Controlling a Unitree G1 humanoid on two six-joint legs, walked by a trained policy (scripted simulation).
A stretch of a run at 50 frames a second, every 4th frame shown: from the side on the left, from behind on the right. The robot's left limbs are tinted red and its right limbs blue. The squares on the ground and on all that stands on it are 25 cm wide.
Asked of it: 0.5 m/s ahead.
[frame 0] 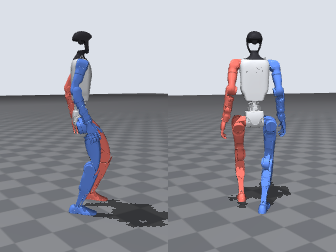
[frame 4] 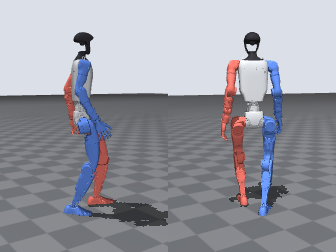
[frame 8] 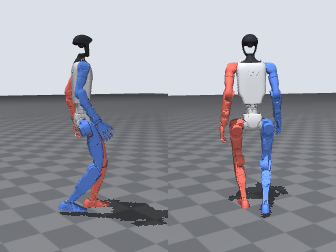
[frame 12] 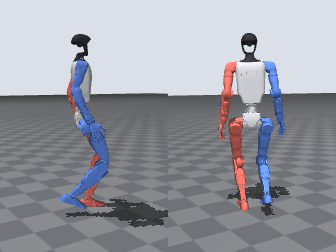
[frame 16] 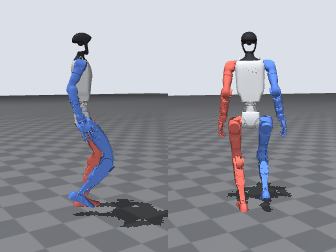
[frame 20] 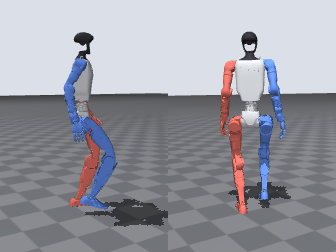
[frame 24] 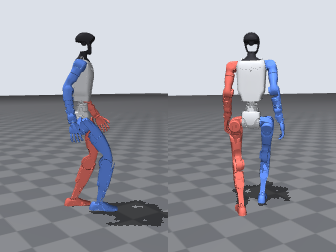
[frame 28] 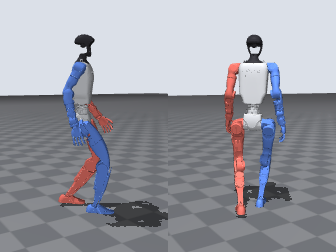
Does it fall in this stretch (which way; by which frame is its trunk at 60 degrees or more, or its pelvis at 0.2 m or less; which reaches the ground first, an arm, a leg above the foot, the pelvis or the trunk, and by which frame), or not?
no
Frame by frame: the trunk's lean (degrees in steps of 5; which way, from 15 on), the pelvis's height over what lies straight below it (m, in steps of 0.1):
0: 0, 0.8
4: 0, 0.8
8: 0, 0.7
12: 0, 0.8
16: 0, 0.8
20: 0, 0.8
24: 5, 0.8
28: 0, 0.7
